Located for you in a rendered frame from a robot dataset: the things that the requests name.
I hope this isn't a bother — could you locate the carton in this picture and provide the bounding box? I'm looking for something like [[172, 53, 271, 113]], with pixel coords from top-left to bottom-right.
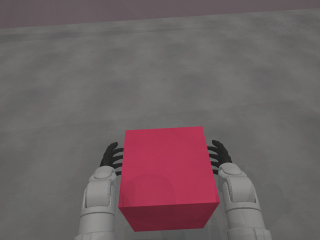
[[118, 126, 220, 232]]

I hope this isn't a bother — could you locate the left robot hand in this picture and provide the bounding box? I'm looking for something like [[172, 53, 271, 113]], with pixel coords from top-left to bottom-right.
[[100, 142, 124, 176]]

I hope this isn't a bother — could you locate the right robot forearm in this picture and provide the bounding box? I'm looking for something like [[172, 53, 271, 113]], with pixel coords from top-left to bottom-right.
[[218, 162, 273, 240]]

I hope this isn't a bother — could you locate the left robot forearm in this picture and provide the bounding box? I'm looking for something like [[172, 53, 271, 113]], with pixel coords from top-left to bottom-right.
[[74, 166, 118, 240]]

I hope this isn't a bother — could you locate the right robot hand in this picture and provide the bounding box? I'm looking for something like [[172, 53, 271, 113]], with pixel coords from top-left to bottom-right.
[[207, 140, 232, 175]]

